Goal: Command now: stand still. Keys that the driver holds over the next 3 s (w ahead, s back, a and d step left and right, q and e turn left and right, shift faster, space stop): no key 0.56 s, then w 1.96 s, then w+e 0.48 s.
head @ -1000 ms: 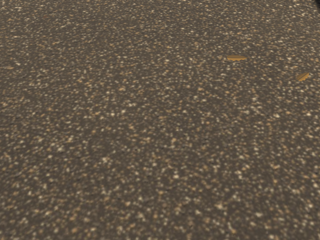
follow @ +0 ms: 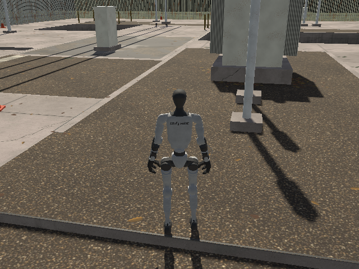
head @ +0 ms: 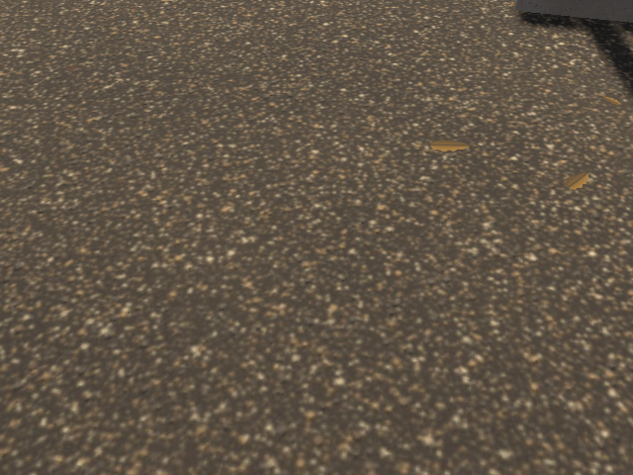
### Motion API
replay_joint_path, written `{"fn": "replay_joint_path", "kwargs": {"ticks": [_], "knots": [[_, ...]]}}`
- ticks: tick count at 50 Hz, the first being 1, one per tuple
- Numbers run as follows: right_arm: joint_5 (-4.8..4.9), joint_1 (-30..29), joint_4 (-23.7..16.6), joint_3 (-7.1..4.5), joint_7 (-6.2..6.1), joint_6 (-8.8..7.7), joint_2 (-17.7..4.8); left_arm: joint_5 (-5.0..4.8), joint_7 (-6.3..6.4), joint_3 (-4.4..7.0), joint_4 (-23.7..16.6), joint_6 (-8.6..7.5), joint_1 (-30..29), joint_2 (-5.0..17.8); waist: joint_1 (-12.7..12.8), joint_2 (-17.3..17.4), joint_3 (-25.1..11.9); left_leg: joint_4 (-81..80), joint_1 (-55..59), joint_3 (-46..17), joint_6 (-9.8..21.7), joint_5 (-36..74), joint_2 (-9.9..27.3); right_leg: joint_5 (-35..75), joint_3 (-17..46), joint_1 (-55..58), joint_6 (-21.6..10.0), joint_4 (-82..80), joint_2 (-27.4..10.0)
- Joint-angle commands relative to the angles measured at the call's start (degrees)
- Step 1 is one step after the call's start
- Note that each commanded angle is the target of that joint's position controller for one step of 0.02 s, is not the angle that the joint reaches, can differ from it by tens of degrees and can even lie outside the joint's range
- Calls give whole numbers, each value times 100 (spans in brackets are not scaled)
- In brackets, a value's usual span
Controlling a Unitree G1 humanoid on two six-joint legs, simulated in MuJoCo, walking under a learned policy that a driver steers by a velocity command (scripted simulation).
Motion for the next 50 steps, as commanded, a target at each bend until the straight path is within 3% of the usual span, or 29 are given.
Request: {"fn": "replay_joint_path", "kwargs": {"ticks": [1,14,28,29,30,31,32,33,34,35,36,37,38,39,40,41,42,43,44,45,46,47,49,50], "knots": [[4,257,-48,-101,-22,-47,-537,-1,19,100,-70,-41,85,573,4,7,12,-612,-532,-253,174,953,282,1012,132,464,-262,-320,-125],[11,456,496,-22,-23,-19,-467,-5,15,10,390,-25,195,524,-1,25,120,-731,-516,-205,153,871,261,869,87,420,-260,-456,-81],[17,637,829,38,-22,6,-379,-10,11,-85,635,-27,352,458,-11,27,180,-777,-532,-168,140,826,241,793,63,357,-266,-510,-57],[21,754,902,47,-27,14,-330,-14,11,-102,698,-23,443,400,-21,49,48,-834,-484,-144,168,200,200,269,-24,410,-270,-472,27],[-181,835,821,-118,471,0,-741,229,-416,28,596,-35,426,684,-26,84,466,-1487,-670,-589,459,-1709,492,-1496,-72,8,-159,-696,146],[-270,931,821,-309,678,-46,-1124,294,-592,122,521,-49,283,789,-195,418,899,-1772,-707,-1017,774,-2605,871,-1995,-207,-460,-129,-329,282],[-286,1194,874,-409,690,-124,-1233,342,-606,157,428,-103,190,642,-336,737,861,-1971,-352,-1569,1115,-3041,1412,-1854,-373,-832,-59,219,313],[-316,1260,875,-410,565,-220,-1081,397,-506,163,361,-186,157,464,-377,873,943,-2092,9,-2031,1369,-2905,2035,-1577,-228,-1405,-89,815,71],[-325,1233,800,-339,374,-337,-744,404,-381,150,216,-305,-79,342,-468,896,859,-2200,255,-2381,1498,-2472,2403,-1444,18,-1757,-164,1375,-164],[-344,759,561,-283,199,-483,-569,351,-296,164,39,-422,-267,285,-329,811,632,-2305,335,-2318,1432,-2015,2352,-1521,140,-1752,-225,1787,-230],[-274,123,278,-281,79,-583,-587,293,-265,173,-38,-507,-186,251,-106,733,469,-2378,115,-1905,1250,-1751,2077,-1577,46,-1282,-287,1654,-211],[-171,-296,100,-310,-5,-591,-690,300,-278,170,-53,-557,-44,218,24,777,446,-2379,-299,-1441,1111,-1477,1762,-1556,-172,-556,-326,1206,-115],[-105,-307,85,-341,-51,-529,-847,291,-333,196,15,-587,99,225,67,688,469,-2209,-398,-1059,1047,-1348,1487,-1072,-443,-87,-330,641,36],[-96,-127,157,-367,-30,-420,-979,239,-403,214,115,-631,301,227,100,551,527,-1932,-440,-815,1057,-1342,1340,-332,-673,345,-328,-80,176],[-161,150,291,-387,52,-284,-1071,170,-459,222,213,-702,481,222,100,443,621,-1600,-503,-712,1151,-1287,1289,305,-784,773,-342,-731,290],[-324,514,468,-382,155,-199,-995,168,-484,232,259,-780,670,251,95,334,523,-1067,-647,-658,1230,-878,1214,384,-590,1271,-412,-851,247],[-496,874,622,-346,231,-207,-733,241,-478,255,276,-848,1058,367,197,45,184,-95,-840,-462,1149,-514,955,307,-204,1817,-603,-716,-54],[-585,752,381,-182,340,-310,-56,332,-390,298,445,-899,2160,770,516,-956,-434,1876,-2145,-4,646,-901,111,416,1864,2995,-1818,-908,-1310],[-487,-216,-52,-234,408,-544,-21,515,-389,242,692,-938,3223,894,1136,-1417,83,3317,-3935,-932,562,-1658,-398,-373,3837,3469,-2494,-1860,-2227],[-259,-828,-191,-302,382,-679,-271,579,-420,176,654,-996,2589,798,857,-758,774,4485,-4860,-1468,828,-1009,-60,-1059,3330,3084,-2201,-1965,-2315],[-250,-714,-45,-365,348,-716,-510,514,-457,74,453,-957,1825,423,536,-351,645,5100,-4612,-1102,944,-573,125,-1126,2433,2548,-1862,-1872,-1923],[-318,-489,41,-373,367,-688,-409,451,-468,-72,219,-928,1303,136,209,-264,456,5105,-4226,-841,1029,-130,341,-713,1775,2007,-1714,-1958,-1672],[-403,-504,-35,-278,431,-531,-61,366,-392,-264,-66,-857,792,-223,-138,-187,483,4808,-3749,-569,951,397,688,310,1018,1181,-1530,-2226,-1405],[-378,-628,-97,-287,469,-487,-86,331,-335,-303,-115,-853,838,-222,-142,-247,443,4509,-3620,-386,812,587,749,609,727,993,-1476,-2335,-1260]]}}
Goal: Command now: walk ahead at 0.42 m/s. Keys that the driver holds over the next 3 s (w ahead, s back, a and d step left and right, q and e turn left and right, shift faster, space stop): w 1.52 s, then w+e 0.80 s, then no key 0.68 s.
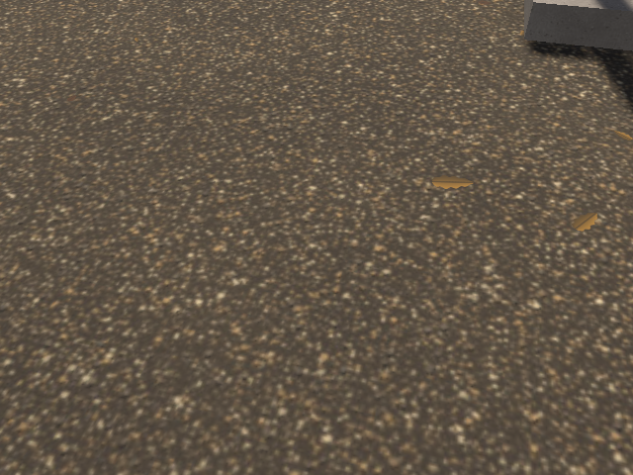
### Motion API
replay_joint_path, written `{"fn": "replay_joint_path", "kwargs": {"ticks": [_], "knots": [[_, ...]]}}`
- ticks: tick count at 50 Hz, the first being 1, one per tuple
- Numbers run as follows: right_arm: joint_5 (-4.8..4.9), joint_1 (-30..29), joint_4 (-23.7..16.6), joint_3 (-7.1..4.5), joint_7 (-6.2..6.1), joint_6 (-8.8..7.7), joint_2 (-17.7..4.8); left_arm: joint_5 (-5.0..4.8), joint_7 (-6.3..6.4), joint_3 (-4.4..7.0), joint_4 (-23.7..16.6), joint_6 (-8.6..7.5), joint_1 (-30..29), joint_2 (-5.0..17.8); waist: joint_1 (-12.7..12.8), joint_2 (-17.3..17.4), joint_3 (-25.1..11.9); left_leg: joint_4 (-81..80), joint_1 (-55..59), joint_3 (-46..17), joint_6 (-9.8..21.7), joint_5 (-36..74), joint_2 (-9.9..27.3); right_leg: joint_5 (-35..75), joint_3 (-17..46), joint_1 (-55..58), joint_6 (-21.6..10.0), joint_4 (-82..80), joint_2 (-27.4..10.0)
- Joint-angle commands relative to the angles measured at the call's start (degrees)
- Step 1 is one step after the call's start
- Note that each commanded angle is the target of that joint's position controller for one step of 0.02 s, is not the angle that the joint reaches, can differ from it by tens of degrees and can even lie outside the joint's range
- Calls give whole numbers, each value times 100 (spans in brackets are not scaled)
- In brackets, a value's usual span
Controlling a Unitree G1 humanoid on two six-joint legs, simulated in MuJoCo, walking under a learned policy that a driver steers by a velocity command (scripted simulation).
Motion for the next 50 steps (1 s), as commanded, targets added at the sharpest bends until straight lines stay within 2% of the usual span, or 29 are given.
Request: {"fn": "replay_joint_path", "kwargs": {"ticks": [1,3,5,7,9,12,13,14,15,16,17,18,20,22,24,26,29,34,36,37,38,39,40,41,42,43,44,46,50], "knots": [[42,-500,-479,46,118,0,54,-40,114,-123,-431,-40,-179,258,-215,-468,672,-432,-1207,151,-204,760,543,1118,938,-321,-1071,-1234,-1432],[120,-1087,-675,136,158,41,193,-9,54,-127,-368,-51,29,404,-67,-392,632,-2001,-523,572,-513,1121,444,1695,373,-793,-1005,-1223,-1059],[91,-1578,-857,188,166,122,241,-108,-86,-43,-115,-21,571,749,99,-597,671,-2764,-233,732,-754,950,275,2350,456,-723,-1097,-1132,-1245],[73,-1585,-878,154,134,176,36,-107,-196,23,-14,2,718,837,34,-633,769,-3301,-648,509,-648,1188,284,2797,696,11,-1172,-934,-1647],[63,-1806,-966,113,103,166,-105,-77,-196,62,4,54,710,803,6,-640,652,-3638,-668,538,-440,1182,160,3047,719,584,-1133,-776,-1786],[262,-1590,-964,-12,54,145,-364,34,-154,161,-54,126,600,993,-372,-664,199,-3846,1041,967,-115,1594,-313,4847,270,333,-779,47,-1452],[816,114,-486,-302,-87,29,-968,-603,150,333,-133,272,243,1384,-1108,-1052,-20,-3414,2433,628,-71,1936,-156,5166,10,-372,-336,1711,-1029],[756,1315,-226,-426,-179,-19,-1460,-595,233,151,-197,218,809,791,-1187,-107,-1243,-3503,5044,-1223,630,1675,1097,3484,-150,-2535,127,3850,-451],[687,1794,-88,-406,-203,23,-1449,-543,228,-42,-104,87,1010,106,-1143,1056,-2010,-4904,5668,-3603,1177,662,2137,-1503,385,-3407,338,5800,341],[619,1473,-50,-252,-214,-2,-1007,-688,172,95,-245,-48,396,400,-1049,1032,-1388,-5301,5144,-3627,903,237,1907,-1608,1051,-4085,179,6653,52],[562,661,-178,-149,-229,-22,-701,-767,136,187,-559,-132,-326,736,-803,783,-588,-5422,4197,-2728,666,543,1799,-998,888,-4456,36,6691,-314],[461,192,-236,-21,-188,-54,-316,-695,143,264,-707,-146,-739,896,-628,314,-285,-5631,3315,-1992,552,984,1660,-462,710,-4240,-65,6482,-603],[376,-152,-175,56,-111,-109,-122,-587,180,337,-720,20,-468,739,-169,186,-86,-6086,2211,-1112,376,862,1257,3,686,-3489,-149,5980,-963],[410,-127,-77,47,-104,-129,-256,-599,213,330,-697,193,-317,558,22,185,214,-6379,1666,-696,397,851,1120,78,610,-3414,-115,5620,-1066],[390,3,-15,19,-152,-149,-500,-512,239,356,-855,263,-651,693,70,54,439,-6538,1444,-422,479,1198,1085,542,548,-3705,40,5048,-1129],[395,143,-3,-1,-220,-137,-681,-438,221,353,-1035,243,-1175,780,-22,1,505,-6563,1480,-178,424,1473,973,1282,474,-3849,148,4052,-1132],[468,479,26,-26,-283,-114,-872,-481,155,294,-1209,195,-1929,729,-276,30,491,-6578,1604,142,238,1586,814,2089,210,-3332,208,2553,-845],[563,1023,247,-95,-309,22,-963,-526,4,292,-1460,181,-2642,912,-490,52,656,-6142,2983,-1,118,1476,1274,1743,325,-3636,58,1621,-746],[547,977,257,-137,-318,103,-1021,-523,-42,344,-1479,144,-2517,1047,-332,149,546,-5745,3307,-31,15,2084,1383,1221,243,-3301,-101,1425,-625],[538,862,228,-144,-317,140,-1046,-521,-48,416,-1400,125,-2153,1175,-97,229,311,-5264,3341,73,-75,3004,1299,1031,82,-2707,-202,1334,-443],[517,782,196,-102,-314,180,-937,-512,-31,556,-1125,118,-1279,1404,323,191,-175,-4235,3174,291,-213,3811,1004,1015,-82,-1580,-351,1244,-230],[425,795,55,0,-308,185,-720,-464,15,708,-853,120,-115,1859,703,-267,-1052,-2492,2095,577,-426,2906,657,1150,803,272,-693,1431,-1009],[413,1517,10,236,-232,63,68,-441,-7,818,-680,150,418,2363,395,-1797,-1847,-272,-299,587,-845,-337,-446,7,3643,2386,-1663,753,-2387],[536,1284,97,130,-198,-97,-403,-440,-9,665,-707,149,410,1823,523,-1452,-2043,581,-964,-352,-759,-1486,-366,-424,4563,2465,-1627,135,-2439],[678,679,-113,21,-182,-190,-815,-447,12,577,-801,134,-142,1563,438,-1149,-1212,782,-1397,-326,-656,-1081,-51,-172,3648,1782,-1313,122,-2264],[666,282,-224,18,-220,-219,-842,-433,20,512,-932,135,-699,1385,268,-680,-754,567,-1226,-148,-630,-527,284,515,2844,900,-1166,34,-2063],[568,64,-258,-18,-266,-191,-797,-390,-2,462,-958,128,-1025,1205,108,-425,-389,206,-978,-70,-638,-193,477,1044,2282,123,-1081,-144,-1844],[534,259,-233,-43,-282,-30,-580,-333,-44,399,-865,89,-1105,959,-185,-619,-225,-262,-383,-98,-629,129,687,1336,1699,-548,-1002,-464,-1549],[473,-156,-385,-42,-298,111,-441,-377,48,475,-655,63,-737,1258,-220,-431,136,-1184,-801,-11,-782,730,765,1787,1239,-696,-1115,-824,-1535]]}}
Over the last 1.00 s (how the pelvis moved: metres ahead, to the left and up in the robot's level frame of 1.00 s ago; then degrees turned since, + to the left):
0.11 -0.06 0.01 0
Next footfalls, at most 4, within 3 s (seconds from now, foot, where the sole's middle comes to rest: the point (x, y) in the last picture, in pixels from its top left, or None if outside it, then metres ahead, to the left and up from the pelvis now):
0.26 left None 0.32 0.12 -0.78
0.78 right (402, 443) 0.62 -0.13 -0.78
1.34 left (299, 323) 0.93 0.11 -0.78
1.90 right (392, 239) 1.23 -0.14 -0.78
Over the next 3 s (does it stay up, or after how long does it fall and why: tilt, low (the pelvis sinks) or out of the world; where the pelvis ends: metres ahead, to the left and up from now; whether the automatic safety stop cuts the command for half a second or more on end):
stays up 1.48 -0.13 -0.01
